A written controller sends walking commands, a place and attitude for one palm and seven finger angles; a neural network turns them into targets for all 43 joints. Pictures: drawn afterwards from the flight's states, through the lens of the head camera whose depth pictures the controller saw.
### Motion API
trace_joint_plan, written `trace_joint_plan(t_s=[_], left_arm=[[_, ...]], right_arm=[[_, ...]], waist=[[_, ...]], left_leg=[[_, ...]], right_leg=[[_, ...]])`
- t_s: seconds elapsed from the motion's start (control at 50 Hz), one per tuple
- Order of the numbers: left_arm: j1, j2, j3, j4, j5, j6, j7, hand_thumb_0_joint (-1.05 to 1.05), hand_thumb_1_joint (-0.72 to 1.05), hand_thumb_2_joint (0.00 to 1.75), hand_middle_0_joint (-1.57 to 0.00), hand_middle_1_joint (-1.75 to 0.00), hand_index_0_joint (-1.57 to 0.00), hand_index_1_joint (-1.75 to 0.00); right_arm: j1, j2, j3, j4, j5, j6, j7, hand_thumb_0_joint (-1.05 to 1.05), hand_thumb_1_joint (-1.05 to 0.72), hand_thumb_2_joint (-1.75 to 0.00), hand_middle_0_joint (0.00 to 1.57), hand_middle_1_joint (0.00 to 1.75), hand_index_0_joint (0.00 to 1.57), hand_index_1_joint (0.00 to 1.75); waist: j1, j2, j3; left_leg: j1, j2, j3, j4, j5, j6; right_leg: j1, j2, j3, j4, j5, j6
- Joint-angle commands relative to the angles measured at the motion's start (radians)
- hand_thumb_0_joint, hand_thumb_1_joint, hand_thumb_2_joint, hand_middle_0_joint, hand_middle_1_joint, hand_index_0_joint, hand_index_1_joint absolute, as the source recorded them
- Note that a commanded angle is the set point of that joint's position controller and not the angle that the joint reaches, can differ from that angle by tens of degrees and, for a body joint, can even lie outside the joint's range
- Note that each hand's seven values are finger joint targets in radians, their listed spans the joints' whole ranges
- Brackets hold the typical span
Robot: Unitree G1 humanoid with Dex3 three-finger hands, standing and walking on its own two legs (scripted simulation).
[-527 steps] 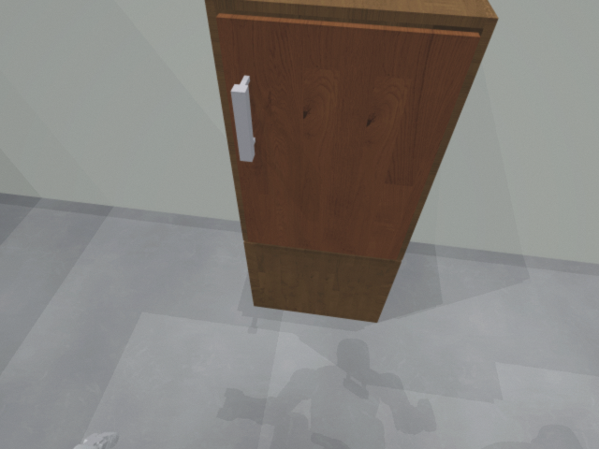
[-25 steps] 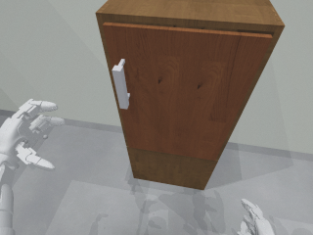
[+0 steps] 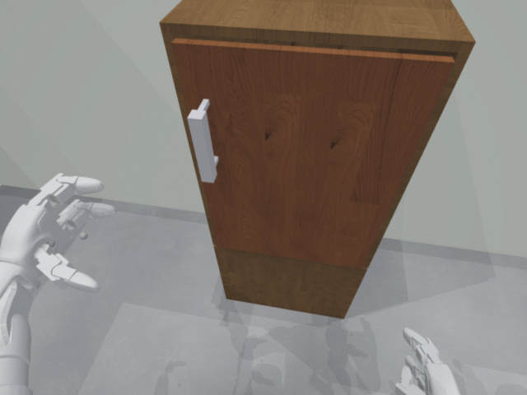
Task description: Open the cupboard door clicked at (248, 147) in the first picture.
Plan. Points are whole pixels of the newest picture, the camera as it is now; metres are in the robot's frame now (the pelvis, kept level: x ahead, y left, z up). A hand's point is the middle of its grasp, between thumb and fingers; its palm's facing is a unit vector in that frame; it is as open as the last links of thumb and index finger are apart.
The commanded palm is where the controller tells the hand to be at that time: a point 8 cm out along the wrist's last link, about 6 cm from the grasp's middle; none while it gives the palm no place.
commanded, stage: move the hooked fingers beside the handle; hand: left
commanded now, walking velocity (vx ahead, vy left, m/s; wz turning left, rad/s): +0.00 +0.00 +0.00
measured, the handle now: (207, 141) +0.53 +0.15 +0.09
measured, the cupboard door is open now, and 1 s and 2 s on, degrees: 0 0 0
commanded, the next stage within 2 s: none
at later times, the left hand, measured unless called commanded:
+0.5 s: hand (113, 204) +0.35 +0.26 +0.11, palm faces -0.07 -1.00 -0.02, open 14.0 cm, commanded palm +0.33 +0.30 +0.11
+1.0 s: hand (137, 176) +0.41 +0.24 +0.11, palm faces -0.10 -1.00 -0.01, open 14.0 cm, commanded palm +0.40 +0.29 +0.11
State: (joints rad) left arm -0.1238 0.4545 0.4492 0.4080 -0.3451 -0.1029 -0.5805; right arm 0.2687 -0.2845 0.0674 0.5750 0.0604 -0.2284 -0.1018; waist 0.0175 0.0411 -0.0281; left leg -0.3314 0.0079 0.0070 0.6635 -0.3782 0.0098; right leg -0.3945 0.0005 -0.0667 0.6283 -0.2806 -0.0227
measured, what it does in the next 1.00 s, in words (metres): stands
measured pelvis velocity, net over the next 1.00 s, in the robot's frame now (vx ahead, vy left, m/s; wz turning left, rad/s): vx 0.00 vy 0.00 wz -0.02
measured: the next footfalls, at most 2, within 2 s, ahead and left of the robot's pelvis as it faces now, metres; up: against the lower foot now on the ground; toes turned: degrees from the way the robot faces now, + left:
none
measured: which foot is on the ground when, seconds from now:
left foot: down 0.00-1.00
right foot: down 0.00-1.00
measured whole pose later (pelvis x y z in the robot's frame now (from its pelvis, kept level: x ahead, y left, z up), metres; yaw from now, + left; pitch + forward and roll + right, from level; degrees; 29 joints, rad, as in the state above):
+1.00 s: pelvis +0.00 +0.00 -0.01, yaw -1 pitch +9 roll -1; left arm -0.60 0.52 0.41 0.90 -0.24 -0.21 -0.53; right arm 0.35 -0.30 0.05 0.60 0.05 -0.11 -0.07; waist -0.06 0.02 -0.05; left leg -0.49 0.01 0.02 0.72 -0.39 0.02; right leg -0.55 0.00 -0.05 0.68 -0.28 -0.02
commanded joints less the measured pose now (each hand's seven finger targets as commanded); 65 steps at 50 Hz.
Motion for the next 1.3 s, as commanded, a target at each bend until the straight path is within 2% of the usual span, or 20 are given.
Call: trace_joint_plan(t_s=[0.0,0.04,0.06,0.24,0.34,0.4,0.46,0.6,0.66,0.76,0.8,0.84,0.88,0.96,1.06,1.12,1.18,1.24,1.26,1.28], left_arm=[[-0.276,0.270,0.068,-0.199,-0.024,-0.063,0.005,0.00,-0.50,0.30,-0.30,-1.20,-0.30,-1.20],[-0.352,0.256,0.041,-0.186,-0.026,-0.068,0.010,0.00,-0.50,0.30,-0.30,-1.20,-0.30,-1.20],[-0.399,0.253,0.026,-0.197,-0.022,-0.072,0.011,0.00,-0.50,0.30,-0.30,-1.20,-0.30,-1.20],[-0.463,0.317,0.061,-0.068,0.016,-0.078,0.041,0.00,-0.50,0.30,-0.30,-1.20,-0.30,-1.20],[-0.484,0.283,0.034,-0.055,0.010,-0.095,0.036,0.00,-0.50,0.30,-0.30,-1.20,-0.30,-1.20],[-0.531,0.296,0.031,0.007,0.025,-0.088,0.038,0.00,-0.50,0.30,-0.30,-1.20,-0.30,-1.20],[-0.556,0.324,0.050,0.022,0.026,-0.094,0.040,0.00,-0.50,0.30,-0.30,-1.20,-0.30,-1.20],[-0.648,0.298,0.012,0.057,0.040,-0.124,0.053,0.00,-0.50,0.30,-0.30,-1.20,-0.30,-1.20],[-0.708,0.358,0.045,0.144,0.052,-0.121,0.057,0.00,-0.50,0.30,-0.30,-1.20,-0.30,-1.20],[-0.759,0.345,0.021,0.149,0.062,-0.151,0.050,0.00,-0.50,0.30,-0.30,-1.20,-0.30,-1.20],[-0.766,0.344,0.024,0.231,0.063,-0.148,0.050,0.00,-0.50,0.30,-0.30,-1.20,-0.30,-1.20],[-0.828,0.336,0.005,0.258,0.066,-0.152,0.047,0.00,-0.50,0.30,-0.30,-1.20,-0.30,-1.20],[-0.825,0.392,0.047,0.263,0.077,-0.161,0.049,0.00,-0.50,0.30,-0.30,-1.20,-0.30,-1.20],[-0.907,0.337,-0.017,0.304,0.083,-0.169,0.050,0.00,-0.50,0.30,-0.30,-1.20,-0.30,-1.20],[-0.973,0.406,0.031,0.355,0.098,-0.189,0.062,0.00,-0.50,0.30,-0.30,-1.20,-0.30,-1.20],[-0.986,0.368,-0.010,0.356,0.114,-0.202,0.064,0.00,-0.50,0.30,-0.30,-1.20,-0.30,-1.20],[-0.981,0.380,0.009,0.362,0.109,-0.205,0.068,0.00,-0.50,0.30,-0.30,-1.20,-0.30,-1.20],[-1.032,0.402,0.017,0.443,0.114,-0.194,0.076,0.00,-0.50,0.30,-0.30,-1.20,-0.30,-1.20],[-1.064,0.391,-0.001,0.442,0.123,-0.194,0.077,0.00,-0.50,0.30,-0.30,-1.20,-0.30,-1.20],[-1.064,0.437,0.035,0.457,0.132,-0.198,0.084,0.00,-0.50,0.30,-0.30,-1.20,-0.30,-1.20]], right_arm=[[-0.062,-0.136,-0.057,-0.142,0.000,-0.053,-0.018,0.00,-0.90,-0.90,0.20,0.30,0.20,0.30],[-0.056,-0.140,-0.058,-0.130,-0.001,-0.050,-0.024,0.00,-0.90,-0.90,0.20,0.30,0.20,0.30],[-0.060,-0.139,-0.058,-0.129,-0.001,-0.052,-0.026,0.00,-0.90,-0.90,0.20,0.30,0.20,0.30],[-0.038,-0.148,-0.057,-0.118,-0.006,-0.030,-0.024,0.00,-0.90,-0.90,0.20,0.30,0.20,0.30],[-0.027,-0.145,-0.057,-0.131,-0.008,-0.023,-0.012,0.00,-0.90,-0.90,0.20,0.30,0.20,0.30],[-0.007,-0.154,-0.060,-0.120,-0.004,-0.011,-0.011,0.00,-0.90,-0.90,0.20,0.30,0.20,0.30],[0.012,-0.158,-0.067,-0.117,-0.006,-0.002,-0.007,0.00,-0.90,-0.90,0.20,0.30,0.20,0.30],[0.043,-0.158,-0.069,-0.104,-0.009,0.018,-0.003,0.00,-0.90,-0.90,0.20,0.30,0.20,0.30],[0.058,-0.168,-0.069,-0.090,-0.010,0.036,-0.002,0.00,-0.90,-0.90,0.20,0.30,0.20,0.30],[0.075,-0.163,-0.070,-0.098,-0.013,0.051,0.005,0.00,-0.90,-0.90,0.20,0.30,0.20,0.30],[0.088,-0.169,-0.070,-0.086,-0.011,0.062,0.005,0.00,-0.90,-0.90,0.20,0.30,0.20,0.30],[0.092,-0.171,-0.070,-0.087,-0.012,0.070,0.006,0.00,-0.90,-0.90,0.20,0.30,0.20,0.30],[0.108,-0.176,-0.077,-0.085,-0.014,0.078,0.009,0.00,-0.90,-0.90,0.20,0.30,0.20,0.30],[0.124,-0.173,-0.075,-0.075,-0.014,0.094,0.014,0.00,-0.90,-0.90,0.20,0.30,0.20,0.30],[0.153,-0.181,-0.078,-0.061,-0.020,0.115,0.018,0.00,-0.90,-0.90,0.20,0.30,0.20,0.30],[0.159,-0.172,-0.077,-0.064,-0.020,0.124,0.023,0.00,-0.90,-0.90,0.20,0.30,0.20,0.30],[0.175,-0.177,-0.083,-0.061,-0.024,0.134,0.029,0.00,-0.90,-0.90,0.20,0.30,0.20,0.30],[0.186,-0.186,-0.078,-0.050,-0.022,0.149,0.027,0.00,-0.90,-0.90,0.20,0.30,0.20,0.30],[0.187,-0.182,-0.078,-0.051,-0.024,0.152,0.029,0.00,-0.90,-0.90,0.20,0.30,0.20,0.30],[0.197,-0.186,-0.080,-0.046,-0.026,0.156,0.028,0.00,-0.90,-0.90,0.20,0.30,0.20,0.30]], waist=[[-0.009,0.029,-0.192],[-0.025,-0.001,-0.167],[-0.028,0.034,-0.184],[-0.017,0.022,-0.229],[-0.016,0.026,-0.265],[-0.033,0.026,-0.239],[-0.032,0.020,-0.276],[-0.050,0.034,-0.309],[-0.061,-0.007,-0.288],[-0.054,0.058,-0.360],[-0.070,-0.017,-0.315],[-0.076,0.012,-0.297],[-0.061,0.018,-0.367],[-0.091,0.015,-0.347],[-0.093,-0.001,-0.394],[-0.096,0.068,-0.404],[-0.091,0.061,-0.442],[-0.108,0.002,-0.366],[-0.117,0.022,-0.377],[-0.112,0.016,-0.393]], left_leg=[[0.019,-0.017,-0.032,-0.108,0.242,0.014],[0.019,-0.015,-0.033,-0.107,0.216,0.016],[0.027,-0.017,-0.035,-0.110,0.211,0.015],[-0.002,-0.017,-0.031,-0.100,0.240,0.011],[0.006,-0.015,-0.029,-0.093,0.287,0.009],[-0.029,-0.016,-0.026,-0.095,0.249,0.009],[-0.031,-0.016,-0.020,-0.082,0.275,0.013],[-0.023,-0.015,-0.023,-0.076,0.290,0.012],[-0.075,-0.016,-0.017,-0.072,0.245,0.018],[-0.037,-0.014,-0.020,-0.057,0.315,0.012],[-0.081,-0.012,-0.017,-0.055,0.273,0.017],[-0.084,-0.012,-0.017,-0.052,0.269,0.016],[-0.084,-0.014,-0.017,-0.044,0.288,0.016],[-0.084,-0.007,-0.018,-0.033,0.299,0.016],[-0.106,-0.007,-0.019,-0.019,0.311,0.017],[-0.080,-0.006,-0.023,-0.016,0.335,0.013],[-0.059,-0.001,-0.028,-0.006,0.383,0.009],[-0.133,-0.002,-0.024,-0.010,0.319,0.016],[-0.134,-0.003,-0.020,-0.011,0.299,0.018],[-0.142,-0.003,-0.019,-0.004,0.299,0.019]], right_leg=[[0.120,0.006,0.032,-0.074,0.169,-0.004],[0.096,0.009,0.034,-0.081,0.141,-0.002],[0.096,0.006,0.037,-0.080,0.136,-0.003],[0.124,0.001,0.041,-0.063,0.165,-0.009],[0.132,0.003,0.039,-0.046,0.223,-0.012],[0.101,0.001,0.038,-0.047,0.195,-0.008],[0.120,0.000,0.048,-0.040,0.229,-0.007],[0.104,0.002,0.045,-0.030,0.246,-0.007],[0.108,-0.001,0.058,-0.033,0.222,-0.003],[0.111,0.004,0.053,-0.008,0.280,-0.011],[0.089,0.004,0.054,-0.015,0.260,-0.003],[0.064,0.005,0.053,-0.010,0.244,-0.009],[0.099,0.002,0.059,0.001,0.268,-0.007],[0.049,0.007,0.053,0.006,0.275,-0.005],[0.070,0.007,0.060,0.021,0.297,-0.003],[0.041,0.009,0.054,0.027,0.298,-0.007],[0.038,0.014,0.051,0.034,0.318,-0.007],[0.026,0.013,0.049,0.031,0.289,-0.006],[0.021,0.013,0.054,0.028,0.279,-0.002],[0.032,0.011,0.059,0.031,0.285,-0.002]])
